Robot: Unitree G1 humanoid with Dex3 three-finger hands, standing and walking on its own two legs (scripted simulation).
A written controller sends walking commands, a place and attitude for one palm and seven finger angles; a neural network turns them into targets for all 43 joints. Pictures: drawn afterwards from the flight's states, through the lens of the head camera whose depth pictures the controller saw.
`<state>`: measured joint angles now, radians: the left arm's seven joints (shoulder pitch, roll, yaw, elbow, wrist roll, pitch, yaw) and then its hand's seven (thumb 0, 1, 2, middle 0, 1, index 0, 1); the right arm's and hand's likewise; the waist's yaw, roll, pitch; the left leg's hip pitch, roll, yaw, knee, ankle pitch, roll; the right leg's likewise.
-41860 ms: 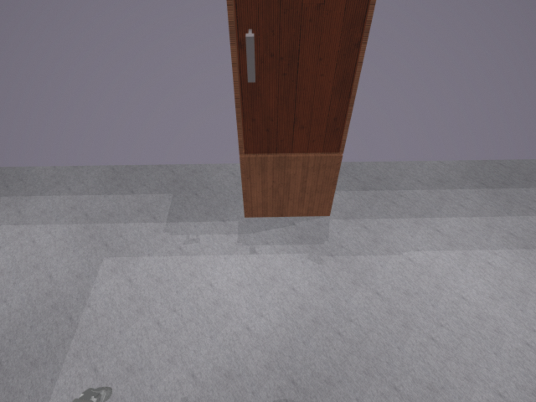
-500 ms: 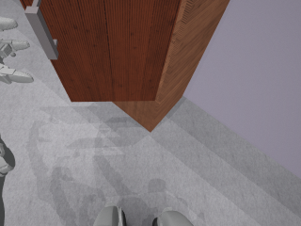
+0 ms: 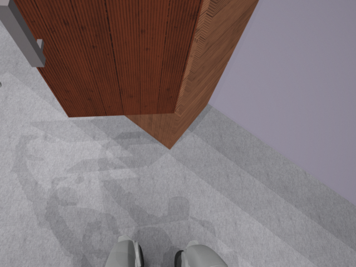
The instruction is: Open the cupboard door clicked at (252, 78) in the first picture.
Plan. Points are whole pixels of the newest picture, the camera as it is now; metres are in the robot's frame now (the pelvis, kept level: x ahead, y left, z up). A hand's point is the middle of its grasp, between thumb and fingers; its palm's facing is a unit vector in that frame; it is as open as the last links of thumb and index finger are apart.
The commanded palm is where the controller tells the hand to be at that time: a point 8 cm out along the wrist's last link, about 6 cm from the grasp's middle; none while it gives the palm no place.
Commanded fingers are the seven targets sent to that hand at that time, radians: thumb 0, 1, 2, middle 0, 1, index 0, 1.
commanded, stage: move the hooked fingers beside the handle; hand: left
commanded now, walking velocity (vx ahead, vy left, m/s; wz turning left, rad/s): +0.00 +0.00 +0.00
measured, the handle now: (24, 27) +0.57 +0.26 +0.11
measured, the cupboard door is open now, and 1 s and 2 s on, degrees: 44 44 44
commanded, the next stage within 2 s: slide the fingers in behind the handle in 0.50 s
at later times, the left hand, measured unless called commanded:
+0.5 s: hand out of the picture +0.50 +0.31 +0.11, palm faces +0.07 -1.00 +0.01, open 14.0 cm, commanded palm +0.50 +0.35 +0.10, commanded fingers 0.00 -0.50 0.30 -0.30 -1.20 -0.30 -1.20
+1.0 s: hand out of the picture +0.52 +0.29 +0.11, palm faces +0.05 -1.00 +0.01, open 14.0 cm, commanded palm +0.51 +0.32 +0.10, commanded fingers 0.00 -0.50 0.30 -0.30 -1.20 -0.30 -1.20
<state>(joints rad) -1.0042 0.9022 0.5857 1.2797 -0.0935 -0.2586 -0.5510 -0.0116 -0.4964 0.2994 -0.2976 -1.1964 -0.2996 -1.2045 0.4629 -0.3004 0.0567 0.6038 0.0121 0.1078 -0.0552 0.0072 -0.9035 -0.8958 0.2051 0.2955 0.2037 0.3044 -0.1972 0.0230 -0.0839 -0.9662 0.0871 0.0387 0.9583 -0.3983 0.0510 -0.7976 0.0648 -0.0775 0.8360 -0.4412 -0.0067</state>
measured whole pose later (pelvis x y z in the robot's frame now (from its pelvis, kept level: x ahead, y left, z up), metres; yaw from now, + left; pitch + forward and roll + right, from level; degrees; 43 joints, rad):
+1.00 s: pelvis -0.01 +0.01 +0.00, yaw +0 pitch +23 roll -6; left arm -1.07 0.81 0.49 1.28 -0.08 -0.26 -0.44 -0.01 -0.50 0.30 -0.30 -1.20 -0.30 -1.20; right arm 0.46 -0.29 0.06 0.61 0.00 0.10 -0.04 0.01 -0.90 -0.90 0.20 0.30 0.20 0.30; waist -0.21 0.03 -0.08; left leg -1.00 0.07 0.03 0.98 -0.40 0.06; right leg -0.82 0.05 -0.09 0.86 -0.44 0.00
